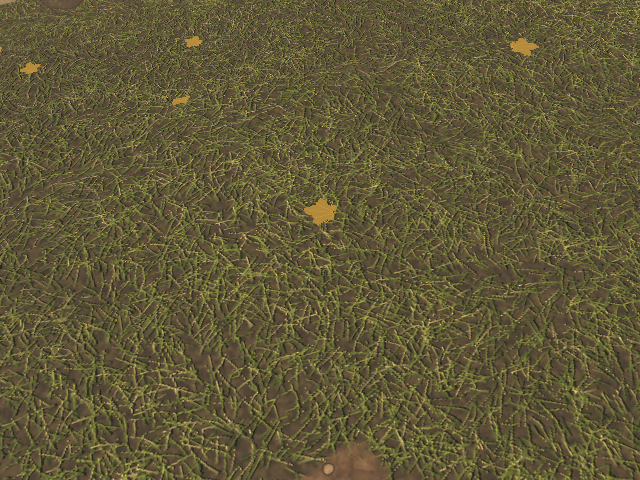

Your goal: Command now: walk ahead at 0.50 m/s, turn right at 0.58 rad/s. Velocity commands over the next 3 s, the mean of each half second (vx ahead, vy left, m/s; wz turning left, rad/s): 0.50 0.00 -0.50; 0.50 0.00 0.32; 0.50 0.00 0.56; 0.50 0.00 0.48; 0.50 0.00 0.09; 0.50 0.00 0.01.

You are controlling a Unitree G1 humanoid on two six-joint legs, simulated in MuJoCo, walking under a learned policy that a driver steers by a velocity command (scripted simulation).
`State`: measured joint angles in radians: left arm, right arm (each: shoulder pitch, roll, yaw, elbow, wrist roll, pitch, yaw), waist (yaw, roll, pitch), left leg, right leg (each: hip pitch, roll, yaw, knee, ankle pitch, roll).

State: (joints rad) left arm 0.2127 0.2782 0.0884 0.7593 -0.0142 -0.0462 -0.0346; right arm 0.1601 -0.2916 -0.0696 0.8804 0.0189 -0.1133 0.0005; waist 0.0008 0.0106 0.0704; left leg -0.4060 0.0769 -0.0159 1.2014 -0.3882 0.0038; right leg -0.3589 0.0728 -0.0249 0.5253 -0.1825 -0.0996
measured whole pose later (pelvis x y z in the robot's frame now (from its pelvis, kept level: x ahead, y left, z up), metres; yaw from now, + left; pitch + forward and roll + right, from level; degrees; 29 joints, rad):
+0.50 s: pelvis +0.29 +0.04 +0.00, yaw -14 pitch +2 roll +1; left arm 0.31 0.29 0.07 0.76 -0.01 -0.05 0.02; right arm 0.18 -0.27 -0.06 0.83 0.00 -0.11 0.03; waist 0.00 -0.03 0.02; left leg -0.33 -0.05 0.00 0.47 -0.16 0.03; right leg -0.41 0.02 0.08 1.16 -0.41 -0.03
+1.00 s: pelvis +0.53 -0.05 +0.01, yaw -1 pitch +1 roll -1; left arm 0.25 0.25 0.06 0.75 0.01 -0.09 -0.01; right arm 0.27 -0.32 -0.08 0.78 0.03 -0.04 0.00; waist 0.01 0.05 0.00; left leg -0.57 0.06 -0.05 1.11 -0.30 0.00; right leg -0.19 0.01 -0.08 0.36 -0.20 -0.02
